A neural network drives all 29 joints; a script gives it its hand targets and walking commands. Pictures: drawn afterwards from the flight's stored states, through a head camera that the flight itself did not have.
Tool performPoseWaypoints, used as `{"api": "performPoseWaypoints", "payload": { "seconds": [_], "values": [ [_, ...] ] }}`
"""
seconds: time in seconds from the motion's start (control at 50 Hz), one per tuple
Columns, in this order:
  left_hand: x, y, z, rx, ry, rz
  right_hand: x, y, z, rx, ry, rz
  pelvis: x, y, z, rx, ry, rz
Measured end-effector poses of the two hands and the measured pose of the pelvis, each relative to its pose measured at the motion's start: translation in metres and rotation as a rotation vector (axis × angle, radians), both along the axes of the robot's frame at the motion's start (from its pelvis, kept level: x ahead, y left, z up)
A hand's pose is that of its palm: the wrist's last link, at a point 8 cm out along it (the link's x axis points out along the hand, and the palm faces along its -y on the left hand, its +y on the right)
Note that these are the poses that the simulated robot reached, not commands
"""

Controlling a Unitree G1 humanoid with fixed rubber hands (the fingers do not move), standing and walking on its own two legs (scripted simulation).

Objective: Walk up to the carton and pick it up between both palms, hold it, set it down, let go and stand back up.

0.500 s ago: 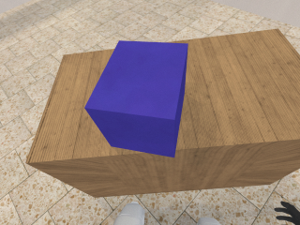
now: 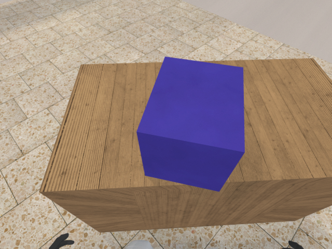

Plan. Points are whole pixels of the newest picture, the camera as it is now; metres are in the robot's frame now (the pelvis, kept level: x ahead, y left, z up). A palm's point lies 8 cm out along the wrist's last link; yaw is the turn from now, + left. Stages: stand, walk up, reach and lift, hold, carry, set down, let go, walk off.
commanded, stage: walk up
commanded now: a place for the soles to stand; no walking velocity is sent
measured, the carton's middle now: (191, 123) +0.42 -0.04 +0.02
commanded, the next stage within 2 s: stand in 1.78 s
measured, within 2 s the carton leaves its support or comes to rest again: neither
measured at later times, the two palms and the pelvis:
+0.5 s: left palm out of the picture +0.08 +0.28 -0.09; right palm out of the picture +0.11 -0.32 -0.09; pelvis -0.01 -0.02 +0.02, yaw +2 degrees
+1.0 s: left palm out of the picture +0.06 +0.28 -0.09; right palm out of the picture +0.08 -0.33 -0.09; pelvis -0.01 -0.03 +0.02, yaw +3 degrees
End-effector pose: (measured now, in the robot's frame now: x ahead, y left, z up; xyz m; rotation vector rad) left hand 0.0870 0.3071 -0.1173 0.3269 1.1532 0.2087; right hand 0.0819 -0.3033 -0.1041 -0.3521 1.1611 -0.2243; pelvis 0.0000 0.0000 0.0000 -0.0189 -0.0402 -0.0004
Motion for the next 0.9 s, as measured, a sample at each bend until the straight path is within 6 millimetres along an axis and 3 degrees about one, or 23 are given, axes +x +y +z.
{"api": "performPoseWaypoints", "payload": {
  "seconds": [0.18,0.32,0.44,0.7,0.9],
  "values": [
    [0.015,-0.005,0.015,0.012,0.001,-0.014,0.034,-0.013,0.017,-0.014,-0.071,0.010,-0.003,-0.006,0.011,0.010,-0.002,0.004],
    [0.011,-0.019,0.027,0.004,-0.015,-0.009,0.043,-0.011,0.018,0.026,-0.085,0.040,-0.004,-0.014,0.019,0.018,-0.006,0.018],
    [-0.002,-0.026,0.032,0.004,-0.007,0.007,0.035,-0.013,0.016,0.045,-0.068,0.045,-0.008,-0.020,0.022,0.017,-0.009,0.028],
    [-0.019,-0.030,0.028,-0.010,0.011,0.036,-0.003,-0.021,0.010,0.034,0.020,0.017,-0.012,-0.024,0.022,0.016,-0.002,0.039],
    [-0.025,-0.028,0.025,-0.011,0.018,0.052,-0.003,-0.024,0.012,0.020,0.025,0.034,-0.013,-0.026,0.022,0.014,0.002,0.051]
  ]
}}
